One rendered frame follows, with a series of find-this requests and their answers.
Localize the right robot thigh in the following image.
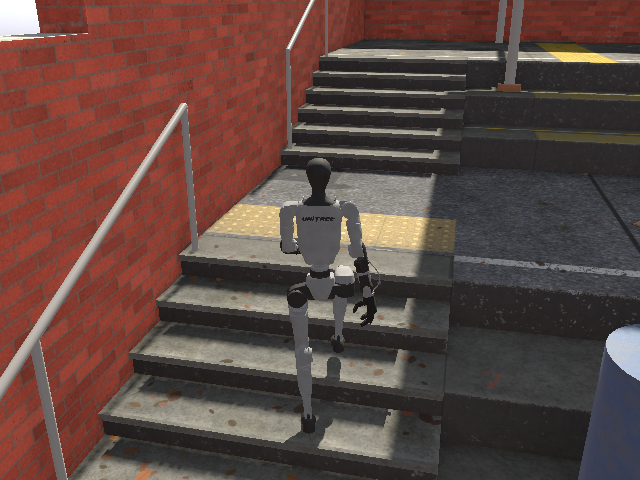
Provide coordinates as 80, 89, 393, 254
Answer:
334, 265, 355, 298

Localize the robot left forearm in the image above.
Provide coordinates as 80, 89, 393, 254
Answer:
280, 240, 299, 254

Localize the robot right forearm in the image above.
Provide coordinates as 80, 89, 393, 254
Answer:
354, 242, 375, 298

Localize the left robot upper arm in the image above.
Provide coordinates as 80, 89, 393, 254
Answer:
279, 201, 298, 253

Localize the robot right hand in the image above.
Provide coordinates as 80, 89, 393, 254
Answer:
353, 295, 377, 327

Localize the right robot upper arm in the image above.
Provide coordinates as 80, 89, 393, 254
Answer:
340, 201, 364, 258

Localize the robot head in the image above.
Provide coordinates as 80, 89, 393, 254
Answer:
302, 158, 336, 206

